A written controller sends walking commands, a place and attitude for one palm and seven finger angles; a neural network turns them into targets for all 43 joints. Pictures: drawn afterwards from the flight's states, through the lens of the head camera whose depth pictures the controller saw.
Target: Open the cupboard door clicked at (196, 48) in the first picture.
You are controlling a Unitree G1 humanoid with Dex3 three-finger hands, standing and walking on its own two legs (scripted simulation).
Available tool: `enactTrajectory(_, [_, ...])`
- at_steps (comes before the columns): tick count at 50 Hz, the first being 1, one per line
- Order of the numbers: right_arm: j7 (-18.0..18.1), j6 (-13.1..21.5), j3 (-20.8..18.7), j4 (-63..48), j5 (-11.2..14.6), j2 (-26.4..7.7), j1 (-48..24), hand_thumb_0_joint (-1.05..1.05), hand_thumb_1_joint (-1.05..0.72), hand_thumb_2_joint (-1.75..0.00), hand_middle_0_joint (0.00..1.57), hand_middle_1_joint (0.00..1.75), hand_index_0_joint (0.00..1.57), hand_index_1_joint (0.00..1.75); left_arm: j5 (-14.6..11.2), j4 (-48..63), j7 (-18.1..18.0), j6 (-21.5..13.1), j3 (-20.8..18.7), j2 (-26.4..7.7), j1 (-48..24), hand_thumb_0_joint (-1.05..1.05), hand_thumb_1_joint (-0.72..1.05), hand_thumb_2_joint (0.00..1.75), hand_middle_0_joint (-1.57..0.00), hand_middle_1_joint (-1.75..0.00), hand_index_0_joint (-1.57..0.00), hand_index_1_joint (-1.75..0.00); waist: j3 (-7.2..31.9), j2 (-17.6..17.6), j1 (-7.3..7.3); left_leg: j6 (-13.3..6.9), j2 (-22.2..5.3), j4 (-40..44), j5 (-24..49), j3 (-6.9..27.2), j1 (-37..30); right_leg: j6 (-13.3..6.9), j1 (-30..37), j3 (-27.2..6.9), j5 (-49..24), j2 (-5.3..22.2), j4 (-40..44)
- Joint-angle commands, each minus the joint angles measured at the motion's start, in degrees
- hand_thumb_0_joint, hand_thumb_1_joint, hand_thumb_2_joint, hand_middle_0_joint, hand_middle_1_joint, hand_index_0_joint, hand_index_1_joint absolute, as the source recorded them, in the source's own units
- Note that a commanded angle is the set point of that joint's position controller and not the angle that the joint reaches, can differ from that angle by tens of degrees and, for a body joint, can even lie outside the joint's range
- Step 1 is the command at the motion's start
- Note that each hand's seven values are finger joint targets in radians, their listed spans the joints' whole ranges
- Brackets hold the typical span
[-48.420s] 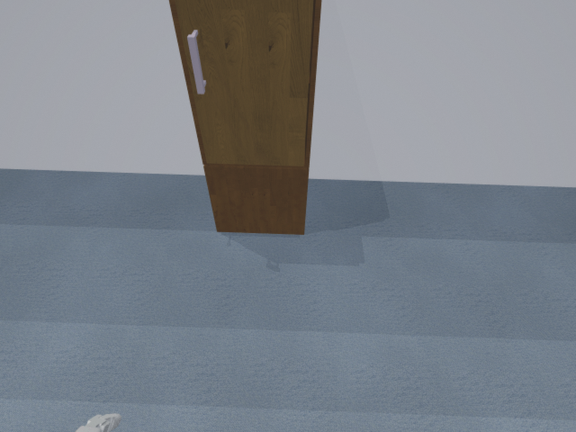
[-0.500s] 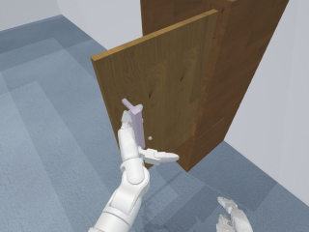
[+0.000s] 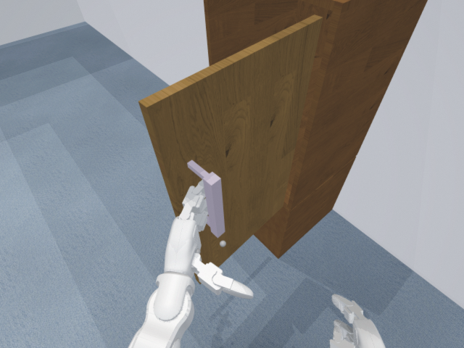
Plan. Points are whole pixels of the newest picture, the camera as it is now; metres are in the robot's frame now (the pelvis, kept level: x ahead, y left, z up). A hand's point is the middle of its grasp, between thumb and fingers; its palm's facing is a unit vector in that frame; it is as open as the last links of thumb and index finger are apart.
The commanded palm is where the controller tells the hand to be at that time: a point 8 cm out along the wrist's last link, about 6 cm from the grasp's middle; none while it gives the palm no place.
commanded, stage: slide the hand sideways off the handle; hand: left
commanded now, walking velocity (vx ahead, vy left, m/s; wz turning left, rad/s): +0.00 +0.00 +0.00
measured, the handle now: (207, 201) +0.34 +0.07 +0.07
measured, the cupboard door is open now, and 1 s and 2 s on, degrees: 94 94 94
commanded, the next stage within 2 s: draw the hand back to the body in 0.70 s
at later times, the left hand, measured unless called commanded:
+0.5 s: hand (184, 272) +0.22 +0.09 +0.07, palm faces -0.01 -1.00 -0.02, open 16.3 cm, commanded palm +0.19 +0.14 +0.07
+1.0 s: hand (156, 280) +0.20 +0.12 +0.09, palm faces -0.01 -1.00 -0.08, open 16.3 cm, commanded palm +0.17 +0.18 +0.10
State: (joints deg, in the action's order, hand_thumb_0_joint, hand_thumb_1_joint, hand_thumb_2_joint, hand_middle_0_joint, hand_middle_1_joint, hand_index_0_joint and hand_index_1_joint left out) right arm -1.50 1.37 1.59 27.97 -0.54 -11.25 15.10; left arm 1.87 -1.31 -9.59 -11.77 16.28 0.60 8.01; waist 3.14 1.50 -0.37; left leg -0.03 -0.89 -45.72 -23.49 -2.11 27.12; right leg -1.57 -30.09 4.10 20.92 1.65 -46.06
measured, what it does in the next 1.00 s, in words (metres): stands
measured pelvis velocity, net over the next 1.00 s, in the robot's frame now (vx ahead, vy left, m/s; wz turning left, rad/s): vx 0.00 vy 0.00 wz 0.02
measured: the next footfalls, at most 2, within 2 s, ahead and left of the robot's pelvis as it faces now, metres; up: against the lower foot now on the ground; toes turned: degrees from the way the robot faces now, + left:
none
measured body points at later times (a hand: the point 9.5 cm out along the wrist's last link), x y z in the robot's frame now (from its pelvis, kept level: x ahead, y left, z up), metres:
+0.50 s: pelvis +0.01 -0.01 -0.01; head +0.04 -0.02 +0.44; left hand +0.22 +0.14 +0.07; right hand +0.20 -0.21 -0.09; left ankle +0.00 +0.12 -0.71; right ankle +0.03 -0.10 -0.71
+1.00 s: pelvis +0.00 +0.00 -0.02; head +0.02 -0.02 +0.43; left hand +0.19 +0.17 +0.10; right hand +0.19 -0.21 -0.09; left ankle +0.00 +0.12 -0.71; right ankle +0.03 -0.10 -0.71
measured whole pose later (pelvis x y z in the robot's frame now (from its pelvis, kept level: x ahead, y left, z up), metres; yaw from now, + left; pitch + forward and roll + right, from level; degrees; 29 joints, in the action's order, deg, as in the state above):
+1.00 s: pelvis +0.00 +0.00 -0.02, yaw +1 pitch +7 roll -1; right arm 1.9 8.3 1.7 24.4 1.2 -12.5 16.9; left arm -6.6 22.7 2.8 -11.6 4.4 -9.2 30.7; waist 5.4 3.4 -1.1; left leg 0.1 -1.4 -54.2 -27.8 -0.3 33.3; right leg -1.6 -34.9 5.6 24.6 1.5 -52.7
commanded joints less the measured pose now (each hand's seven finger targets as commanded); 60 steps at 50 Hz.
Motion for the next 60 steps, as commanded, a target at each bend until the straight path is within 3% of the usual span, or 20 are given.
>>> enactTrajectory(1, [0.91,3.13,-1.78,-10.77,0.26,-5.09,-6.07,0.00,-0.90,-0.90,0.20,0.30,0.20,0.30,-0.79,17.84,0.93,-3.38,-1.82,-0.23,-4.13,0.00,-0.50,0.30,-0.15,-0.30,-0.15,-0.30,10.74,-4.89,-0.87,-1.01,1.52,6.92,8.58,1.64,-1.30,-0.51,9.27,-2.04,-9.60,-0.99,7.30])
enactTrajectory(4, [1.35,3.42,-1.71,-11.26,0.29,-5.14,-6.29,0.00,-0.90,-0.90,0.20,0.30,0.20,0.30,-1.96,21.77,1.91,-3.35,-3.18,-1.51,-0.38,0.00,-0.50,0.30,-0.15,-0.30,-0.15,-0.30,10.93,-4.95,-1.17,-1.05,1.67,6.40,9.73,1.59,-1.24,-0.42,10.07,-2.25,-11.22,-1.10,7.22])
enactTrajectory(7, [1.55,4.30,-1.62,-11.31,0.24,-5.08,-5.78,0.00,-0.90,-0.90,0.20,0.30,0.20,0.30,-2.56,24.63,3.02,-4.08,-2.47,-1.33,1.64,0.00,-0.50,0.30,-0.15,-0.30,-0.15,-0.30,10.02,-4.18,-0.12,-1.10,1.72,5.44,9.73,1.90,-0.91,-0.11,8.61,-2.23,-11.87,-1.09,6.46])
enactTrajectory(10, [1.66,5.19,-1.71,-11.23,0.19,-5.46,-4.84,0.00,-0.90,-0.90,0.20,0.30,0.20,0.30,-3.09,24.70,4.85,-4.45,-2.17,-1.59,5.78,0.00,-0.50,0.30,-0.15,-0.30,-0.15,-0.30,8.79,-5.76,0.70,-1.16,1.60,4.51,9.19,2.27,0.06,0.26,7.16,-2.09,-11.66,-1.12,6.12])
enactTrajectory(14, [2.11,5.85,-1.86,-11.44,0.20,-5.85,-4.59,0.00,-0.90,-0.90,0.20,0.30,0.20,0.30,-3.23,26.55,6.82,-4.43,-4.86,-4.92,7.63,0.00,-0.50,0.30,-0.15,-0.30,-0.15,-0.30,9.26,-4.51,0.19,-1.07,1.89,3.51,8.84,2.49,1.30,0.12,6.67,-2.54,-10.79,-1.09,5.22])
enactTrajectory(24, [2.66,7.59,-1.98,-12.82,0.61,-6.04,-3.61,0.00,-0.90,-0.90,0.20,0.30,0.20,0.30,-6.28,31.22,9.58,-5.02,-8.30,-6.86,16.51,0.00,-0.50,0.30,-0.15,-0.30,-0.15,-0.30,11.53,-4.12,-0.33,-1.03,2.13,1.38,10.50,2.44,3.07,0.42,7.38,-2.71,-13.18,-1.16,3.53])
enactTrajectory(28, [2.84,8.46,-2.17,-12.87,0.77,-6.41,-3.01,0.00,-0.90,-0.90,0.20,0.30,0.20,0.30,-7.00,32.43,11.07,-5.72,-9.40,-8.25,19.15,0.00,-0.50,0.30,-0.15,-0.30,-0.15,-0.30,10.48,-4.63,0.13,-1.02,1.99,0.66,10.00,2.66,4.29,0.67,6.05,-2.58,-12.69,-1.18,2.86])
enactTrajectory(33, [3.03,8.97,-2.42,-13.34,1.01,-6.59,-2.83,0.00,-0.90,-0.90,0.20,0.30,0.20,0.30,-7.87,33.07,12.74,-5.87,-11.65,-9.83,24.31,0.00,-0.50,0.30,-0.15,-0.30,-0.15,-0.30,9.44,-3.46,-0.41,-0.96,2.16,-0.31,8.78,2.47,6.25,0.66,5.17,-3.10,-10.55,-1.08,2.61])
enactTrajectory(39, [3.32,10.56,-2.30,-13.83,1.13,-7.00,-2.65,0.00,-0.90,-0.90,0.20,0.30,0.20,0.30,-8.25,36.36,12.59,-7.05,-8.46,-8.24,19.38,0.00,-0.50,0.30,-0.15,-0.30,-0.15,-0.30,8.16,-2.22,1.10,-1.00,2.09,-1.24,5.77,3.40,6.60,0.50,0.75,-2.36,-4.80,-1.39,1.81])
enactTrajectory(41, [3.54,10.77,-2.60,-13.69,1.11,-7.04,-2.26,0.00,-0.90,-0.90,0.20,0.30,0.20,0.30,-8.25,36.79,11.87,-7.22,-11.23,-10.62,19.84,0.00,-0.50,0.30,-0.15,-0.30,-0.15,-0.30,9.61,-2.62,0.67,-1.01,1.98,-1.60,5.03,3.33,6.78,0.51,0.90,-2.83,-3.43,-1.36,1.96])
enactTrajectory(44, [3.74,10.49,-2.55,-14.02,1.35,-6.88,-2.21,0.00,-0.90,-0.90,0.20,0.30,0.20,0.30,-7.68,38.00,11.17,-6.11,-14.05,-13.12,21.12,0.00,-0.50,0.30,-0.15,-0.30,-0.15,-0.30,11.83,-1.76,-0.72,-1.10,2.05,-0.67,6.00,3.00,5.86,0.28,3.52,-2.89,-4.17,-1.38,2.03])
enactTrajectory(47, [4.02,10.32,-2.06,-14.15,1.91,-6.46,-2.88,0.00,-0.90,-0.90,0.20,0.30,0.20,0.30,-8.91,37.71,11.58,-3.77,-15.39,-12.92,22.57,0.00,-0.50,0.30,-0.15,-0.30,-0.15,-0.30,10.39,-1.58,-1.07,-1.02,1.96,0.70,5.92,2.73,5.51,0.48,4.68,-2.45,-4.66,-1.39,3.15])
enactTrajectory(49, [4.45,10.35,-1.72,-13.86,2.18,-6.64,-3.33,0.00,-0.90,-0.90,0.20,0.30,0.20,0.30,-10.21,36.58,12.30,-1.70,-16.73,-13.52,21.88,0.00,-0.50,0.30,-0.15,-0.30,-0.15,-0.30,8.64,-3.81,-0.90,-1.09,1.93,1.10,4.91,2.81,5.92,0.68,5.42,-3.16,-2.68,-1.28,5.24])
enactTrajectory(50, [4.65,10.52,-1.55,-13.67,2.35,-6.90,-3.81,0.00,-0.90,-0.90,0.20,0.30,0.20,0.30,-10.75,36.75,12.85,-0.92,-16.48,-13.26,20.76,0.00,-0.50,0.30,-0.15,-0.30,-0.15,-0.30,7.27,-3.28,-0.37,-1.11,1.87,1.36,4.09,2.71,5.44,0.91,4.48,-3.41,-1.50,-1.23,6.21])
enactTrajectory(54, [5.34,11.29,-1.34,-12.92,2.63,-7.31,-4.22,0.00,-0.90,-0.90,0.20,0.30,0.20,0.30,-12.79,37.01,15.01,1.41,-19.61,-15.21,21.91,0.00,-0.50,0.30,-0.15,-0.30,-0.15,-0.30,6.69,-4.95,-0.99,-1.23,1.66,2.74,5.34,3.11,3.94,0.96,6.50,-2.87,-2.56,-1.32,7.55])
enactTrajectory(60, [5.62,12.65,-1.01,-12.14,2.80,-7.27,-4.27,0.00,-0.90,-0.90,0.20,0.30,0.20,0.30,-14.60,40.96,17.27,2.30,-23.01,-17.53,21.08,0.00,-0.50,0.30,-0.15,-0.30,-0.15,-0.30,7.29,-0.51,-1.65,-1.03,1.59,4.76,8.91,3.52,0.21,0.74,8.15,-0.93,-7.74,-1.71,7.10])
